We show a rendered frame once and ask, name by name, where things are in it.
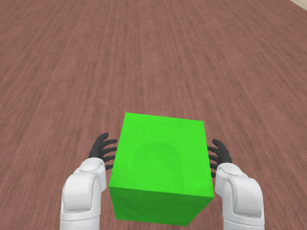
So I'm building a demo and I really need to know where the carton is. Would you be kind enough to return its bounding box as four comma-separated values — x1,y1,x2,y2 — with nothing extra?
108,112,215,226

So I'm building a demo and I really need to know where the robot left hand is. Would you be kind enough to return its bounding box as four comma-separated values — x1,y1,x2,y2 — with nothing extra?
88,132,118,171

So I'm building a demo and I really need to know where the robot right hand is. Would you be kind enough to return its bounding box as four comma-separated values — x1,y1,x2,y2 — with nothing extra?
207,139,232,178

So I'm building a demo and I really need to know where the right robot forearm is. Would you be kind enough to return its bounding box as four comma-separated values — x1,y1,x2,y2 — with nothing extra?
215,162,265,230

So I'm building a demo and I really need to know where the left robot forearm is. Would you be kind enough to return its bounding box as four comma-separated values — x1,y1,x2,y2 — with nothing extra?
59,157,106,230

